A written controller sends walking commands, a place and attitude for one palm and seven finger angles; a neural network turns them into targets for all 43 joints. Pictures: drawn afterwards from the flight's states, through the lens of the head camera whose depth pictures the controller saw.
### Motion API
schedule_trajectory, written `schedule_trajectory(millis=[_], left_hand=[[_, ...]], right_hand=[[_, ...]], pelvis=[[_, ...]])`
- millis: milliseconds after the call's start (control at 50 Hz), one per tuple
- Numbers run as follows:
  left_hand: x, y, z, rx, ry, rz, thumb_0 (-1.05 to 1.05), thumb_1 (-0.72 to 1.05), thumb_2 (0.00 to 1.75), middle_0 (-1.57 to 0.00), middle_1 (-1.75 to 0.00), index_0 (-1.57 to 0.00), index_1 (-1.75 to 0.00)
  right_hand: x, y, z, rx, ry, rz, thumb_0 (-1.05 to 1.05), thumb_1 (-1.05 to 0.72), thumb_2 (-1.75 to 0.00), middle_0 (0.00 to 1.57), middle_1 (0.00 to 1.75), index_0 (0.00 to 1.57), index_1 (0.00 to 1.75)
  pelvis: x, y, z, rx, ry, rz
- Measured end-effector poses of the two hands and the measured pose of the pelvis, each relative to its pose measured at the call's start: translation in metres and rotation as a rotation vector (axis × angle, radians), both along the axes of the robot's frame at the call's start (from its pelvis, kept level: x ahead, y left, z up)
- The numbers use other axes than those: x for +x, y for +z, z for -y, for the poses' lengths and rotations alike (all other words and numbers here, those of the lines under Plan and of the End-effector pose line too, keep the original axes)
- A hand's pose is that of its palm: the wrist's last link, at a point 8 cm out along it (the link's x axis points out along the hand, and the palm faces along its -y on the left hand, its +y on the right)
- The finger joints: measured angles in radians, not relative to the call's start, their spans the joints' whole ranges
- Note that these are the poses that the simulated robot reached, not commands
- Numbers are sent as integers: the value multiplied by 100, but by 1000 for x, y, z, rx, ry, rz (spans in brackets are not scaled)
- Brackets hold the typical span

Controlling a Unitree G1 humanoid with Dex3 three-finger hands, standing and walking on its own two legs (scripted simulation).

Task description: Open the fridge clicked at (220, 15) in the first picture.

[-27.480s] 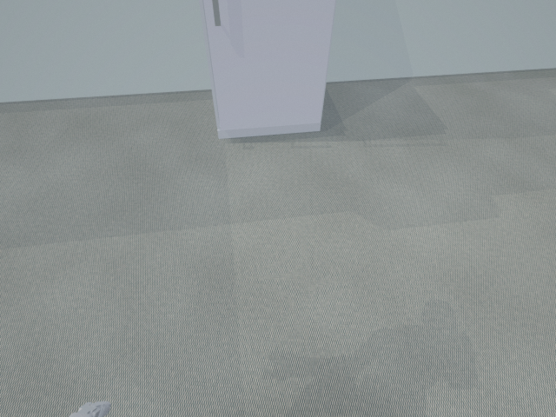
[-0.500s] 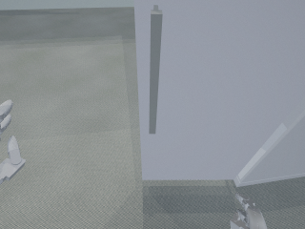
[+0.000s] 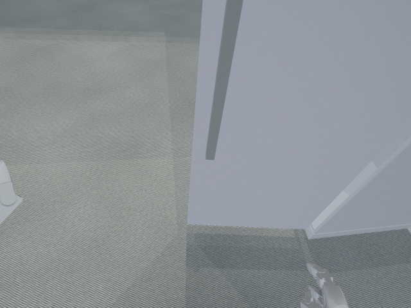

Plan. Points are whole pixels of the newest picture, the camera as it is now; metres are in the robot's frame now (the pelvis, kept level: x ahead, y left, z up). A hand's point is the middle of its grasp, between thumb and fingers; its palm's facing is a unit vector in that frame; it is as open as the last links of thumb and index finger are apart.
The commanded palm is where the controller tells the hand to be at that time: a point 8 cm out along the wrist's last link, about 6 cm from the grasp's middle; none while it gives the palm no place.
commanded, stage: step back with the hand held close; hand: left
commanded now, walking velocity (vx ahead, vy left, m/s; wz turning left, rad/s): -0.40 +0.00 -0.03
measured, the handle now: (218, 91) +0.55 +0.02 +0.13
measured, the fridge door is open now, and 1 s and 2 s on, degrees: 82 82 82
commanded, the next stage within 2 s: stop stepping back and stand still in 0.56 s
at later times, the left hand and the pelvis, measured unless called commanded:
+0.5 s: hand out of the picture +0.10 +0.29 +0.18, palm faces +0.49 -0.73 -0.47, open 7.4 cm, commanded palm +0.04 +0.31 +0.19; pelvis -0.08 +0.00 +0.00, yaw +4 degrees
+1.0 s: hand out of the picture +0.00 +0.28 +0.18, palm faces +0.46 -0.79 -0.40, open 7.4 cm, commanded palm -0.06 +0.31 +0.19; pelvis -0.19 +0.01 +0.02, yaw +1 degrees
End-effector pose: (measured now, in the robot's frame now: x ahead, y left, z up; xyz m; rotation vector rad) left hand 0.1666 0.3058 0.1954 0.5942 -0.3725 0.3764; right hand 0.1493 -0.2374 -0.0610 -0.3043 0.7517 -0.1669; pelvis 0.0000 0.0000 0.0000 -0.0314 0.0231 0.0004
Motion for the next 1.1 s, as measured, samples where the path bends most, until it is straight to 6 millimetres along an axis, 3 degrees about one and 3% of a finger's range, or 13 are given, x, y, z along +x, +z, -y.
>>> schedule_trajectory(millis=[200, 360, 520, 640, 700, 760, 940, 1020, 1100], left_hand=[[-25, 0, 27, 40, -76, -23, 1, 89, 90, -21, -30, -21, -31], [-66, 1, 12, -5, -26, 40, 1, 89, 90, -21, -30, -21, -31], [-113, 5, -15, -4, 67, 14, 1, 89, 90, -21, -30, -21, -31], [-130, 4, 10, -43, 11, 21, 1, 89, 90, -20, -30, -20, -31], [-138, 5, 25, -49, -57, 0, 1, 89, 90, -20, -30, -20, -31], [-152, 6, 27, -32, -97, -36, 1, 89, 90, -21, -30, -21, -31], [-197, -4, -17, -87, 44, -72, 1, 89, 90, -21, -30, -21, -31], [-211, -4, -11, -123, 60, -69, 1, 89, 90, -21, -30, -21, -31], [-220, -8, 3, -108, 38, -98, 1, 89, 90, -20, -30, -20, -30]], right_hand=[[-4, 8, 12, 15, 8, 83, 1, -90, -90, 20, 30, 20, 30], [-40, 9, 20, -51, 6, -6, 1, -90, -90, 20, 30, 20, 30], [-73, 5, -10, -11, 26, 14, 1, -90, -90, 20, 29, 20, 30], [-92, -1, -27, 62, 102, 44, 1, -90, -90, 20, 30, 20, 30], [-107, 3, -24, 85, 75, 63, 1, -90, -90, 21, 30, 20, 30], [-128, 13, -14, 75, 21, 89, 1, -90, -90, 21, 30, 20, 30], [-198, 24, 5, -35, -47, 57, 1, -90, -90, 20, 30, 20, 30], [-220, 23, 1, -12, -35, 48, 1, -90, -90, 20, 30, 20, 30], [-229, 13, -2, 19, -16, 41, 1, -90, -90, 20, 30, 20, 30]], pelvis=[[-30, -5, 14, 5, -7, 10], [-54, -4, 8, 16, 62, -13], [-84, 4, 0, -19, 67, -27], [-123, 5, 9, -20, 6, -43], [-145, 7, 13, -25, 0, -26], [-155, 8, 10, -4, -10, -35], [-186, 16, -7, 21, 3, 1], [-197, 21, -6, 13, 8, 8], [-210, 17, 0, 25, -4, 8]])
